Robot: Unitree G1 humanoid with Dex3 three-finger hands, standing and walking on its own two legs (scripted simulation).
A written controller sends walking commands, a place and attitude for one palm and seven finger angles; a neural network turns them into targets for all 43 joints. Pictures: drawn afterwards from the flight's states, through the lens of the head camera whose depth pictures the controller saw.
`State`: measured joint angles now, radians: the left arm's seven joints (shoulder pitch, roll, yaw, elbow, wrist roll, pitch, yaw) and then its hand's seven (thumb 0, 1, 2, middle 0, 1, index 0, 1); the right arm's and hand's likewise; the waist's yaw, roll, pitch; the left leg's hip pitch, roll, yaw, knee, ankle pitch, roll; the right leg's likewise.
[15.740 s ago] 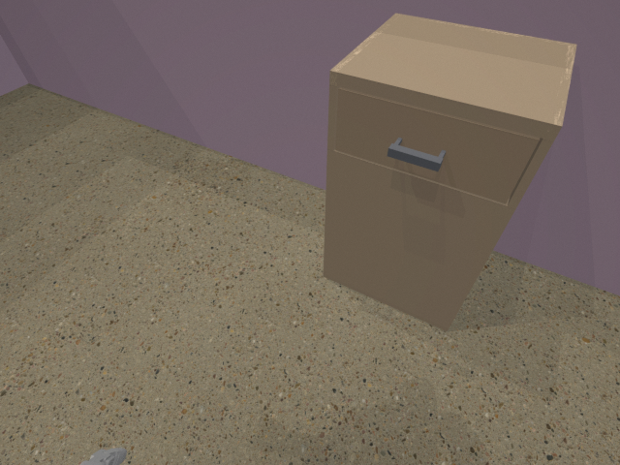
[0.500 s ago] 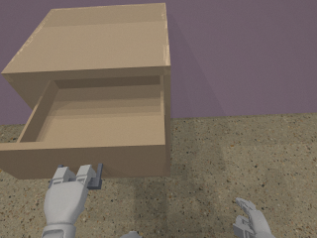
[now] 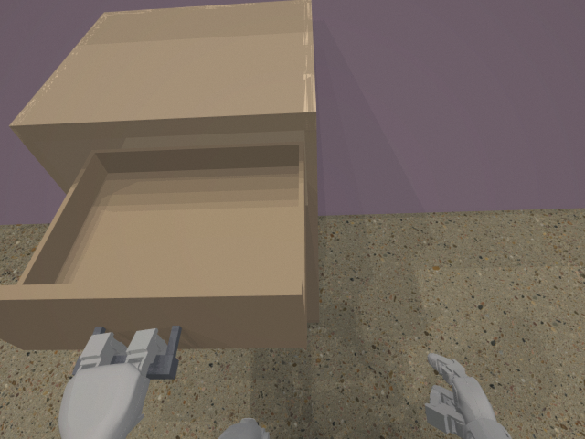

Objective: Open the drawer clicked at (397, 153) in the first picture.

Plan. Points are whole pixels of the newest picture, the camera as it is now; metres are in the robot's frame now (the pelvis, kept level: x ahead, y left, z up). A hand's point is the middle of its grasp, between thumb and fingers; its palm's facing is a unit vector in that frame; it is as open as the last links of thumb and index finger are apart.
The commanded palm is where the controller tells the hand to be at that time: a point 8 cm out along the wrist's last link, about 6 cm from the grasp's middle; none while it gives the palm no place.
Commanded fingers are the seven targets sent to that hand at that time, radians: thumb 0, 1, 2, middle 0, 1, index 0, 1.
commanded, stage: pull the drawer open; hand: left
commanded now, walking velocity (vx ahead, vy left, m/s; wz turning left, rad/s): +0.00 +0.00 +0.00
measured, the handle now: (131, 350) +0.23 +0.24 +0.01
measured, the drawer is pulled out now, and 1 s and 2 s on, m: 0.29 0.30 0.30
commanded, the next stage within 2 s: open the thumb to release the handle in 0.20 s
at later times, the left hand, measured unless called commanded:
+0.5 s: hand (124, 407) +0.17 +0.23 +0.00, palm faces +0.00 -0.09 -1.00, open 6.5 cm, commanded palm +0.13 +0.23 +0.05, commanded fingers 0.00 0.13 0.57 -0.34 -1.27 -0.34 -1.27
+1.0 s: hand (122, 410) +0.16 +0.23 +0.00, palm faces +0.02 -0.11 -0.99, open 13.6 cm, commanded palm +0.14 +0.23 +0.05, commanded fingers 0.00 -0.50 0.30 -0.30 -1.20 -0.30 -1.20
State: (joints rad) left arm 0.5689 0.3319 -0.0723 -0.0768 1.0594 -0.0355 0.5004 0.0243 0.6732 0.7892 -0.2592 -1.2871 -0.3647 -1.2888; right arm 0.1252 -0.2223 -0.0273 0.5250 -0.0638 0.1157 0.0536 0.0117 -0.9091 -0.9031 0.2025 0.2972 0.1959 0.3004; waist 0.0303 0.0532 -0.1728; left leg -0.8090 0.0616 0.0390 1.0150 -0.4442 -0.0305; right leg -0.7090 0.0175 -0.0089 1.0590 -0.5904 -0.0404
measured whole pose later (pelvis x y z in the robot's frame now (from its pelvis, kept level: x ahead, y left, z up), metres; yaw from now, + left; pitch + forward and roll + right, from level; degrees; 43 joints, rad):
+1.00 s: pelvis -0.01 +0.01 -0.01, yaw +1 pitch +14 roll +0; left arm 0.54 0.33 -0.08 -0.08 1.06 -0.04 0.53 0.00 -0.46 0.32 -0.28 -1.16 -0.32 -1.21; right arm 0.13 -0.23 -0.03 0.52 -0.07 0.12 0.04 0.01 -0.91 -0.90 0.20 0.30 0.20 0.30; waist 0.04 0.06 -0.18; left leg -0.86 0.05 0.02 1.06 -0.44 -0.02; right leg -0.74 0.01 -0.03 1.09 -0.59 -0.03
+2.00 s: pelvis +0.00 +0.02 +0.04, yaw +1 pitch +6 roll +0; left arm 0.52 0.39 -0.09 -0.31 0.96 0.06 0.29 0.00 -0.49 0.30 -0.32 -1.20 -0.36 -1.23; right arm 0.13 -0.22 0.00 0.55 -0.03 0.09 0.02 0.01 -0.91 -0.90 0.20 0.30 0.20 0.30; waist 0.08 0.09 -0.11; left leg -0.54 0.03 0.03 0.80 -0.35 -0.01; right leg -0.42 0.00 -0.02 0.80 -0.48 -0.01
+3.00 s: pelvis +0.00 +0.02 +0.06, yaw +1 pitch +1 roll +0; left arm 0.56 0.48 0.01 -0.51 0.85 0.06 0.10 0.00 -0.49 0.30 -0.31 -1.20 -0.32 -1.21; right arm 0.12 -0.25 0.02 0.54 0.01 0.10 0.02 0.01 -0.91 -0.90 0.20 0.30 0.20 0.30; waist 0.10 0.11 -0.06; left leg -0.35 0.03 0.03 0.60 -0.27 0.00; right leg -0.22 0.00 -0.02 0.57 -0.38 0.00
